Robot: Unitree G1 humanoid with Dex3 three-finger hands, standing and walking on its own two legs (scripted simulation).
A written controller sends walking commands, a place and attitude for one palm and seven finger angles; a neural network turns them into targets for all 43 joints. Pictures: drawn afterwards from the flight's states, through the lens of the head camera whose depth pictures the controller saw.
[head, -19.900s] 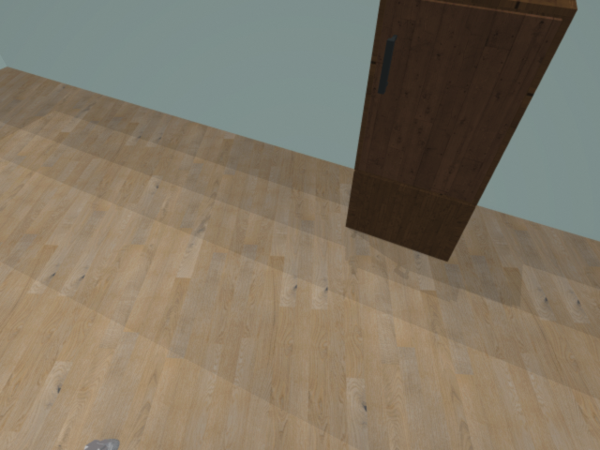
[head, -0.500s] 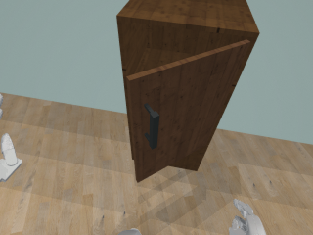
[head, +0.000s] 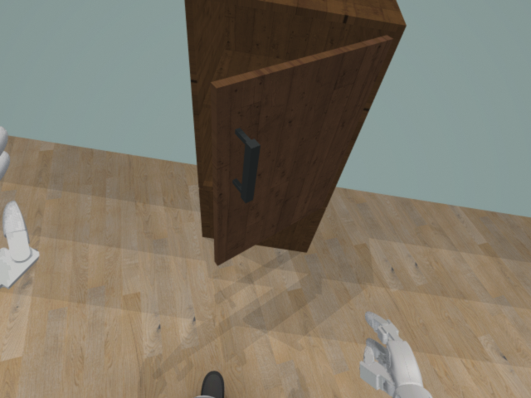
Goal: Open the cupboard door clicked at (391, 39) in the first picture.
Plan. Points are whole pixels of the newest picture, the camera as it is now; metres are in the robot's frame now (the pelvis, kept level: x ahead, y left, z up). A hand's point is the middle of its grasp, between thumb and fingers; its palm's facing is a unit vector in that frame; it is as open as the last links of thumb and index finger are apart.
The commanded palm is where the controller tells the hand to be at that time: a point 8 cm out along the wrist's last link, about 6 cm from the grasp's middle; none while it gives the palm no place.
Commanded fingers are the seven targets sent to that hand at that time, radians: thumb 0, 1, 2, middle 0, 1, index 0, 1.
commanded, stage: stop stepping back and stand still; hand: left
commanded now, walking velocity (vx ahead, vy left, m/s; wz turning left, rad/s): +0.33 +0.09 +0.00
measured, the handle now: (244, 167) +0.52 +0.07 +0.02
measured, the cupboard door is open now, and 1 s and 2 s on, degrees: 42 42 42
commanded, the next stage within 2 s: let the arm hang, fingers relaxed in 0.64 s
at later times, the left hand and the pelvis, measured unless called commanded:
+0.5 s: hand (35, 347) +0.14 +0.22 +0.17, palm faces +0.35 -0.81 -0.48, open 7.4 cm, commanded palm +0.09 +0.27 +0.18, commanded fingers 0.00 0.90 0.90 -0.20 -0.30 -0.20 -0.30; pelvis -0.06 -0.02 -0.01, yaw -1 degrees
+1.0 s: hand out of the picture +0.00 +0.18 -0.16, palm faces -0.03 -0.98 -0.18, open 7.4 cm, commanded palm none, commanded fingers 0.00 0.90 0.90 -0.20 -0.30 -0.20 -0.30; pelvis -0.09 +0.00 +0.00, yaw +0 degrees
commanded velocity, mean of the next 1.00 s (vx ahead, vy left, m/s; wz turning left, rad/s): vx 0.08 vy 0.02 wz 0.00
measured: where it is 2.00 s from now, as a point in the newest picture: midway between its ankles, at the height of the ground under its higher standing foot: outside the picture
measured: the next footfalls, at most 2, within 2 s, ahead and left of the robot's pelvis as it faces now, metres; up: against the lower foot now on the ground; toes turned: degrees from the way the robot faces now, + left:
right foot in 0.06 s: -0.07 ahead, -0.11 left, +0.00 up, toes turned -2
left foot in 0.24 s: +0.01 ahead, +0.10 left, +0.00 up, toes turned -1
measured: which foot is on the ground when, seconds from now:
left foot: down 0.00-0.06, up 0.08-0.22, down 0.24-1.00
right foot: up 0.00-0.04, down 0.06-1.00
